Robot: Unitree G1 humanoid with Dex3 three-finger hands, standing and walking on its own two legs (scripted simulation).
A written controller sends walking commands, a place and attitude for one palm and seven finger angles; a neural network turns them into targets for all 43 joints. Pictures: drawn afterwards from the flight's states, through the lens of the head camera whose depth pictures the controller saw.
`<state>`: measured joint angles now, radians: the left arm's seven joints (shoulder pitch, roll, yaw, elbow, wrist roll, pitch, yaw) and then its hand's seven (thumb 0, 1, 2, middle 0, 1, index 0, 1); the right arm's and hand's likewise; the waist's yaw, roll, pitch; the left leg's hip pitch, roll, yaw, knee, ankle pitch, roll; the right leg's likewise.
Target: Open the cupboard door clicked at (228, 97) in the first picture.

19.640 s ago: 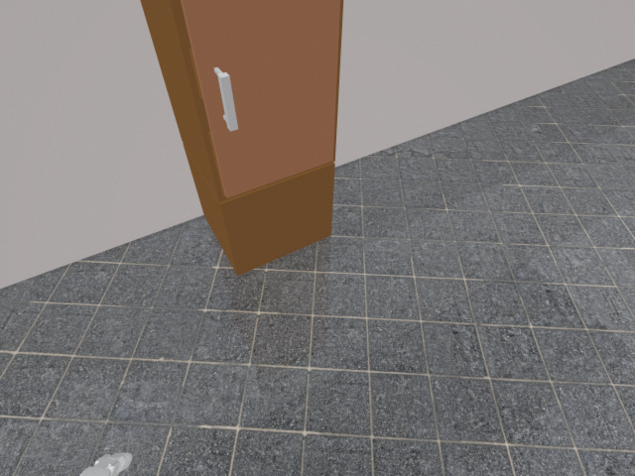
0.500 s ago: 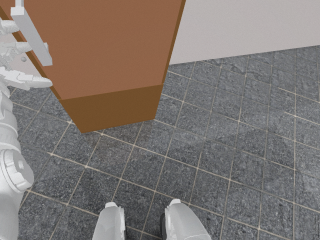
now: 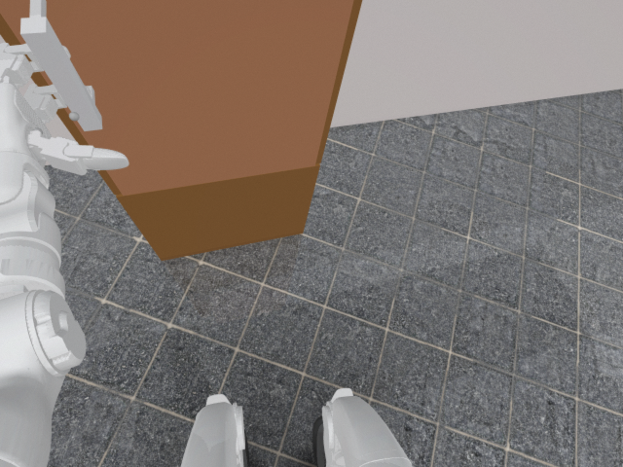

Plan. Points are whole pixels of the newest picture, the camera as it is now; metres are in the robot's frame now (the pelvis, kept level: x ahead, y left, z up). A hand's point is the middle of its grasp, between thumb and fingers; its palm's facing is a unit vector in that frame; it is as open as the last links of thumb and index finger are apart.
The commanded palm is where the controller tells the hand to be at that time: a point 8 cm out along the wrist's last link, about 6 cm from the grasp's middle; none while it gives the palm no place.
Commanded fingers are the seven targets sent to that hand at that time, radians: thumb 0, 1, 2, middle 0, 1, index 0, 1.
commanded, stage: slide the fingers in behind the handle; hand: left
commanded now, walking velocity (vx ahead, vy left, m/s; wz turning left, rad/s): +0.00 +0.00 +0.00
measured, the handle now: (67, 68) +0.58 +0.25 +0.08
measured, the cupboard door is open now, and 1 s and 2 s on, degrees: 0 2 3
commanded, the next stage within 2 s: close the thumb around the handle in 0.90 s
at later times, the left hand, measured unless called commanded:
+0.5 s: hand (99, 116) +0.52 +0.21 +0.07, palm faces +0.20 -0.98 -0.02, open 14.1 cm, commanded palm +0.49 +0.23 +0.07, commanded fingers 0.00 -0.50 0.30 -0.30 -1.20 -0.30 -1.20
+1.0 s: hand (100, 118) +0.52 +0.21 +0.07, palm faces +0.20 -0.98 -0.02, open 14.2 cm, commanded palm +0.49 +0.23 +0.07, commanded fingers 0.00 -0.44 0.32 -0.30 -1.21 -0.30 -1.21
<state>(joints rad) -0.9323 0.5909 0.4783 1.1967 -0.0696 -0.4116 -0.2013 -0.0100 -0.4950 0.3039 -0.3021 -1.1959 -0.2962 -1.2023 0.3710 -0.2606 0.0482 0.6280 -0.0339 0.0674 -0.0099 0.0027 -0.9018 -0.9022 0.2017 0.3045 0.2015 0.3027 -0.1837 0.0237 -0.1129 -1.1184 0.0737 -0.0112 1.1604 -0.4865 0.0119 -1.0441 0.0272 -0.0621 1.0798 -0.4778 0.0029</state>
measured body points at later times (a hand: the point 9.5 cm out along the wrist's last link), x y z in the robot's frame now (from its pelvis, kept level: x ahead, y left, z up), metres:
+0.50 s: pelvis +0.00 +0.00 +0.00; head +0.15 +0.02 +0.43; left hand +0.50 +0.26 +0.07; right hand +0.00 -0.26 -0.11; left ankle +0.02 +0.11 -0.65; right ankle +0.01 -0.13 -0.65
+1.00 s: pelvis +0.00 +0.00 +0.00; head +0.14 +0.02 +0.43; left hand +0.50 +0.26 +0.07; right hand +0.02 -0.27 -0.11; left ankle +0.02 +0.11 -0.65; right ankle +0.01 -0.13 -0.65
